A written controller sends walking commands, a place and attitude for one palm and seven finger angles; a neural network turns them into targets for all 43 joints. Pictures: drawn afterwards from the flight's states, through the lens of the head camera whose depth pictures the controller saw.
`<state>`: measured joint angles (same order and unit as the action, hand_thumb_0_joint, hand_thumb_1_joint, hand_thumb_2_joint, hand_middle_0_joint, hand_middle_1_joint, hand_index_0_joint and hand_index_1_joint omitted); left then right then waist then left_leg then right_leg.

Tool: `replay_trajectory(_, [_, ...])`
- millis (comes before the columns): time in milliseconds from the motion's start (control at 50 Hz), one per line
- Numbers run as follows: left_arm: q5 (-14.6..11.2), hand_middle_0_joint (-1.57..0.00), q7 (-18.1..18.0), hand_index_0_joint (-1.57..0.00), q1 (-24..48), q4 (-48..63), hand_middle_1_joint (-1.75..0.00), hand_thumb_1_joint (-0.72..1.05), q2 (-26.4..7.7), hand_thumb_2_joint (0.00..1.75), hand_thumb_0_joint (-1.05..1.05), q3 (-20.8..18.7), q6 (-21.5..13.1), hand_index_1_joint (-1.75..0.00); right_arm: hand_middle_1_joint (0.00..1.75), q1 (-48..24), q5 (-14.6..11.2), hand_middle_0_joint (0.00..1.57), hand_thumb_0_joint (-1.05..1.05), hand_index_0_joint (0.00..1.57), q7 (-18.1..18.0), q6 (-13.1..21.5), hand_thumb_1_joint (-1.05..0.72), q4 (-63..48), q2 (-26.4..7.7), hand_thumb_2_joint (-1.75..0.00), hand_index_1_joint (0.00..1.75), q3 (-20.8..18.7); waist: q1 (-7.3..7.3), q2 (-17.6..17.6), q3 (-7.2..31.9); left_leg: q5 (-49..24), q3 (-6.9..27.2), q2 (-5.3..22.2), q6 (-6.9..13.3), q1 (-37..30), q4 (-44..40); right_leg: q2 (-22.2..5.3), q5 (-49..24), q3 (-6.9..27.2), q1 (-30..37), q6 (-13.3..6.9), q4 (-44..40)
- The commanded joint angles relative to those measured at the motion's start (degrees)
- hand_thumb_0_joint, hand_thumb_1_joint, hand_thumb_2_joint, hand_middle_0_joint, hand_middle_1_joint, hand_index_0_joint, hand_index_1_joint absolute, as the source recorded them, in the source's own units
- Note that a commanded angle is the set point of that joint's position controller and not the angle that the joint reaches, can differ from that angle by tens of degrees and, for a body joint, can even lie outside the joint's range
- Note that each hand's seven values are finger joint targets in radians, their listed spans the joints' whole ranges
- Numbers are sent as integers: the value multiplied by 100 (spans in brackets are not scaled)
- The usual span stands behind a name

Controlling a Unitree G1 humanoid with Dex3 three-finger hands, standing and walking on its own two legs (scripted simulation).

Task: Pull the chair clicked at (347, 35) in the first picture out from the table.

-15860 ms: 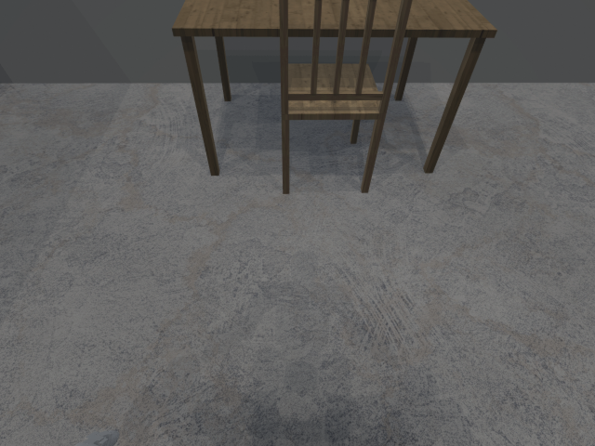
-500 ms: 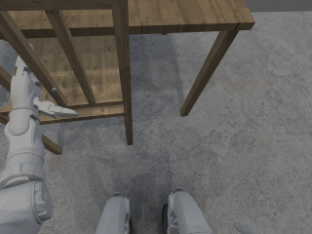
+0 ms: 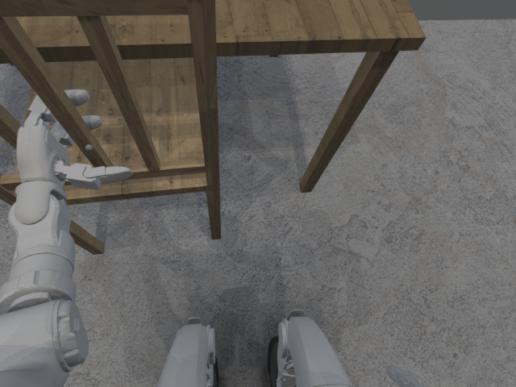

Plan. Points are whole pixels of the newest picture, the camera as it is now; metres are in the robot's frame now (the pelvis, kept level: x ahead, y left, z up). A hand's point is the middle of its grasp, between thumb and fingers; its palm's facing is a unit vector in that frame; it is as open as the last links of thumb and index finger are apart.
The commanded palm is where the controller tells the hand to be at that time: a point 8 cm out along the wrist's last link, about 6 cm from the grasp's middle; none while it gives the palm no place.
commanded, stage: hook a spindle and tug to test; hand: left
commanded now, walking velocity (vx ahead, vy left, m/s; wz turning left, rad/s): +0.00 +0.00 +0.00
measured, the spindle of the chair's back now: (68, 116) +0.49 +0.27 +0.04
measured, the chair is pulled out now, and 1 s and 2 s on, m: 0.00 0.04 0.13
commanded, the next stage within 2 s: step backward, pulling the chair out in 0.98 s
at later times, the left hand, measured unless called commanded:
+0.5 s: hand (91, 147) +0.46 +0.24 +0.02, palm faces +0.15 -0.99 -0.02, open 5.7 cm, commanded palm +0.42 +0.26 +0.03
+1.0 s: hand (94, 167) +0.42 +0.23 +0.02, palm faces +0.13 -0.99 -0.03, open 5.7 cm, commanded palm +0.39 +0.27 +0.03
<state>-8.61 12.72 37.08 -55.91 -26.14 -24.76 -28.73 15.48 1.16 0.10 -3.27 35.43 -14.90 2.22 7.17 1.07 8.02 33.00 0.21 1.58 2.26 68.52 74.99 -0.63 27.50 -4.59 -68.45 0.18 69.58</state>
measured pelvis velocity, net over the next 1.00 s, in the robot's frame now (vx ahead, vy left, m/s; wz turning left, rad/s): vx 0.02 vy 0.00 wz -0.01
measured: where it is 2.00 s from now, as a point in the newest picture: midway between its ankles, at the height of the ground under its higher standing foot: outside the picture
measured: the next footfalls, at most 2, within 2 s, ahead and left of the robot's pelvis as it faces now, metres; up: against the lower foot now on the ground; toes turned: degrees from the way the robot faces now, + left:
none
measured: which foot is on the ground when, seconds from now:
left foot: down 0.00-1.00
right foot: down 0.00-1.00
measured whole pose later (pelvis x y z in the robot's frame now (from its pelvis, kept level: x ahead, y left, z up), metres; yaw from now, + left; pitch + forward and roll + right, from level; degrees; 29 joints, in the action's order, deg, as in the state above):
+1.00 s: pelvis +0.02 +0.00 +0.01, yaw -1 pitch +26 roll -3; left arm -11.6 11.6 21.2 -40.0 -19.8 -21.4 -28.2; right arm 13.9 0.5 0.9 -1.5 33.6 -13.7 1.0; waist 5.2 1.0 9.3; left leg 34.2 -1.0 1.8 2.3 63.2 71.5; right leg -0.2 28.7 -3.3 -64.0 0.5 66.8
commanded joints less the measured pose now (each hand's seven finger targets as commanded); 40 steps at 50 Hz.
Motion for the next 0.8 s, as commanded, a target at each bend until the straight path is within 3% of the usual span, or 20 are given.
replay_trajectory(0, [21,-50,110,-50,1860,1209,-145,17,-1254,59,0,-41,-488,-145,30,736,26,20,0,20,-79,116,-90,-314,-1061,-90,30,-411,63,749,2904,-2431,397,-9,-180,-2207,-1000,197,-1355,183,1431,-150,-685])
replay_trajectory(60, [44,-50,124,-50,1786,1364,-145,34,-1245,66,0,-9,-499,-145,30,766,30,20,0,20,-60,85,-90,-340,-1061,-90,30,-428,11,1013,3074,-2862,443,21,-239,-2526,-998,197,-1490,149,1323,-169,-634])
replay_trajectory(120, [7,-50,130,-50,1618,1424,-145,51,-1241,73,0,-9,-457,-145,30,805,24,20,0,20,-41,59,-90,-342,-1067,-90,30,-435,16,869,3056,-3060,458,47,-235,-2554,-996,223,-1626,142,1403,-168,-640])
replay_trajectory(160, [2,-50,133,-50,1648,1695,-145,62,-1047,78,0,171,-448,-145,30,759,12,20,0,20,-18,53,-90,-363,-1034,-90,30,-442,-6,1207,3144,-3311,481,71,-301,-2833,-1040,212,-1603,105,1278,-173,-656])
replay_trajectory(200, [-54,-50,74,-50,1406,1754,-145,73,-959,83,0,167,-408,-145,30,778,8,20,0,20,-5,48,-90,-360,-1019,-90,30,-468,-3,979,3150,-3423,464,82,-289,-2876,-1054,229,-1708,103,1404,-154,-730])
replay_trajectory(260, [-55,-50,21,-50,1240,1820,-145,90,-962,90,0,139,-401,-145,30,803,6,20,0,20,6,55,-90,-337,-1017,-90,30,-475,-12,946,3075,-3544,467,95,-306,-2866,-1068,232,-1775,96,1408,-149,-727])
replay_trajectory(320, [-55,-50,-2,-50,1082,1761,-145,90,-977,90,0,83,-439,-145,30,805,19,20,0,20,2,60,-90,-345,-1004,-90,30,-467,-23,774,2916,-3441,425,78,-256,-2687,-1084,242,-1844,124,1551,-148,-740])
replay_trajectory(380, [-90,-50,39,-50,634,2038,-145,90,-960,90,0,58,-466,-145,30,756,0,20,0,20,32,65,-90,-414,-973,-90,30,-480,-166,1005,3076,-3823,413,99,-331,-2909,-1136,234,-1944,107,1636,-161,-739])
replay_trajectory(480, [-165,-50,20,-50,231,2482,-145,90,-664,90,0,259,-449,-145,30,721,-18,20,0,20,69,104,-90,-485,-930,-90,30,-511,-203,1023,3131,-4239,424,135,-377,-3135,-1168,247,-2089,88,1677,-149,-762])
replay_trajectory(540, [-166,-50,-52,-50,59,2484,-145,90,-535,90,0,321,-421,-145,30,723,-20,20,0,20,80,129,-90,-474,-919,-90,30,-517,-173,885,2944,-4212,435,140,-381,-3060,-1197,249,-2075,58,1647,-140,-767])
replay_trajectory(560, [-175,-50,-81,-50,39,2576,-145,90,-693,90,0,177,-438,-145,30,699,-15,20,0,20,74,137,-90,-470,-932,-90,30,-527,-221,936,2964,-4198,408,135,-384,-3024,-1191,245,-2122,78,1719,-146,-756])
replay_trajectory(600, [-173,-50,-85,-50,-136,2515,-145,90,-630,90,0,184,-427,-145,30,678,-26,20,0,20,69,153,-90,-494,-911,-90,30,-524,-209,755,2887,-4047,350,114,-334,-2846,-1179,244,-2177,111,1816,-135,-760])
replay_trajectory(780, [-266,-50,-72,-50,-543,2935,-145,90,-367,90,0,341,-423,-145,30,563,-48,20,0,20,61,256,-90,-552,-857,-90,30,-537,-292,878,2950,-4338,338,114,-386,-2987,-1188,223,-2325,106,1876,-142,-722])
